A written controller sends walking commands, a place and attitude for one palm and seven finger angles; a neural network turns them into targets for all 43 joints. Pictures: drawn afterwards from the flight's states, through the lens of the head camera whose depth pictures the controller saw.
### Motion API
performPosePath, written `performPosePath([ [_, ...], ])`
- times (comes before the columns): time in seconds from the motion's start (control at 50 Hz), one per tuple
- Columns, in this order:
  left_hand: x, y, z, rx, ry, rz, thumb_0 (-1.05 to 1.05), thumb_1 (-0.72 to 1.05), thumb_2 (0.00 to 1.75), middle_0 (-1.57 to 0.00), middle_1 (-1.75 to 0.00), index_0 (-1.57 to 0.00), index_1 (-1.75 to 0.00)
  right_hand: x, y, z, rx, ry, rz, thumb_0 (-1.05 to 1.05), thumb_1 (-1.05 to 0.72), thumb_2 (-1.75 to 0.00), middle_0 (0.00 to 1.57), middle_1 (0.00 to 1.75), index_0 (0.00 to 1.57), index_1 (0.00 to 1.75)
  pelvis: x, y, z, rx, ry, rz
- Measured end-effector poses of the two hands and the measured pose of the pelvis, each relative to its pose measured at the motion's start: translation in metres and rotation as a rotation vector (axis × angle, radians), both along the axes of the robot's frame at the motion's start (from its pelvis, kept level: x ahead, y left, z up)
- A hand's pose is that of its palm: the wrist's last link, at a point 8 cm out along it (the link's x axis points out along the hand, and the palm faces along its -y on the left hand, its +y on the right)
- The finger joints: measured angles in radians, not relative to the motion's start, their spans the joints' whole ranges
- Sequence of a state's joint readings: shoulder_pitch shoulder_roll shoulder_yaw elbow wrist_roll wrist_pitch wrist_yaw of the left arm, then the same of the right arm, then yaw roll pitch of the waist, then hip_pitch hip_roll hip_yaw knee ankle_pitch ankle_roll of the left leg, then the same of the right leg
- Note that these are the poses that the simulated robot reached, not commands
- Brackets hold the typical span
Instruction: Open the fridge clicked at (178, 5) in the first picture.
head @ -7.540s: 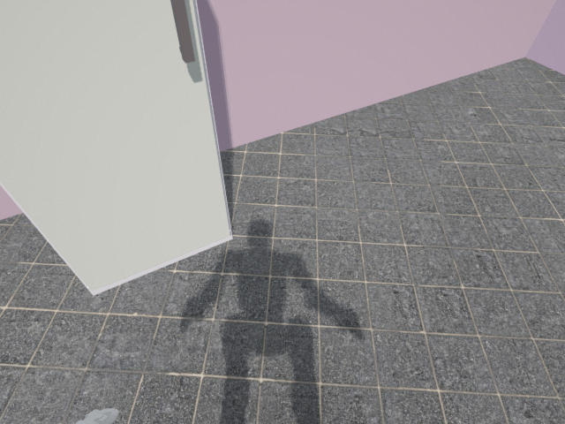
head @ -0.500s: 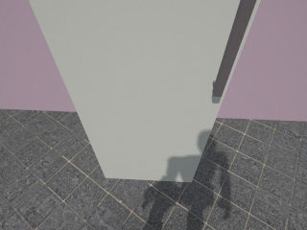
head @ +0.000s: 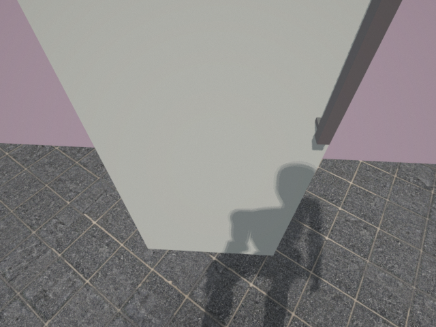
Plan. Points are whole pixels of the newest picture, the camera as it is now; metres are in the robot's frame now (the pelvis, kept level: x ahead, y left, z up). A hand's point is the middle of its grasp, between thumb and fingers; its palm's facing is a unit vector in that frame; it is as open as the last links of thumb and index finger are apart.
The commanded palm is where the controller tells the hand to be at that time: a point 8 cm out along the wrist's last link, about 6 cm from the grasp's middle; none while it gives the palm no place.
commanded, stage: come to a stop and stand still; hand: right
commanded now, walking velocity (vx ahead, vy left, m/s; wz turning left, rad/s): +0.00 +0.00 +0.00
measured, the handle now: (350, 63) +0.46 -0.17 +0.26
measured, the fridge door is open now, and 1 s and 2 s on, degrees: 0 0 0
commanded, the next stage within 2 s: look again from close up in 1.46 s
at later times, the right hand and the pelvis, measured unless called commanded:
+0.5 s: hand out of the picture +0.00 -0.23 -0.16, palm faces -0.01 +0.97 -0.26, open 7.4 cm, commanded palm none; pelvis -0.04 -0.03 +0.01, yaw +2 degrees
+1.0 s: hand out of the picture -0.02 -0.19 -0.16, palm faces -0.01 +0.98 -0.20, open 7.4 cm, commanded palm none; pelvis -0.03 -0.02 +0.01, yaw +2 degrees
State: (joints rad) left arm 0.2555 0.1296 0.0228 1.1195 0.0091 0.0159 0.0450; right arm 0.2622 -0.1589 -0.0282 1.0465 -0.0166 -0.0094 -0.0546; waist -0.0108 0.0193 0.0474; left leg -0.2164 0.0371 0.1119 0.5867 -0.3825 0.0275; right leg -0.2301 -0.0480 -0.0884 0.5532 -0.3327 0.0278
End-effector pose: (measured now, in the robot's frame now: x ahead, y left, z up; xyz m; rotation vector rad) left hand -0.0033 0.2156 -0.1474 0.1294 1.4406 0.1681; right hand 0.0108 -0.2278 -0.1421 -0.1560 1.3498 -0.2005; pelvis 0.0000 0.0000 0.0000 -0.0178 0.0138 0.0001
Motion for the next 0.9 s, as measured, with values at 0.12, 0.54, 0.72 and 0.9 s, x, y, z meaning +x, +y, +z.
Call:
performPosePath([
  [0.12, 0.023, 0.009, 0.008, 0.031, -0.106, -0.019, 0.02, 0.93, 0.90, -0.20, -0.30, -0.20, -0.30, 0.000, -0.007, 0.002, 0.000, -0.019, 0.014, 0.01, -0.92, -0.90, 0.20, 0.30, 0.20, 0.30, -0.010, -0.005, 0.003, 0.007, -0.003, 0.013],
  [0.54, -0.011, -0.019, 0.010, -0.008, -0.171, -0.042, 0.00, 0.93, 0.90, -0.20, -0.30, -0.20, -0.30, -0.023, -0.046, 0.019, -0.031, -0.054, 0.084, 0.01, -0.91, -0.90, 0.20, 0.30, 0.20, 0.30, -0.040, -0.034, 0.007, 0.007, -0.021, 0.028],
  [0.72, -0.047, -0.021, 0.008, -0.017, -0.039, -0.021, 0.01, 0.92, 0.90, -0.20, -0.30, -0.20, -0.30, -0.040, -0.039, 0.015, -0.009, 0.022, 0.068, 0.01, -0.91, -0.90, 0.20, 0.30, 0.20, 0.30, -0.035, -0.031, 0.009, 0.007, -0.024, 0.025],
  [0.9, -0.044, -0.025, 0.008, -0.031, -0.021, -0.007, 0.01, 0.91, 0.90, -0.20, -0.30, -0.20, -0.30, -0.038, -0.022, 0.010, 0.023, 0.045, 0.064, 0.01, -0.91, -0.90, 0.20, 0.30, 0.20, 0.30, -0.029, -0.026, 0.009, 0.008, -0.024, 0.028],
])
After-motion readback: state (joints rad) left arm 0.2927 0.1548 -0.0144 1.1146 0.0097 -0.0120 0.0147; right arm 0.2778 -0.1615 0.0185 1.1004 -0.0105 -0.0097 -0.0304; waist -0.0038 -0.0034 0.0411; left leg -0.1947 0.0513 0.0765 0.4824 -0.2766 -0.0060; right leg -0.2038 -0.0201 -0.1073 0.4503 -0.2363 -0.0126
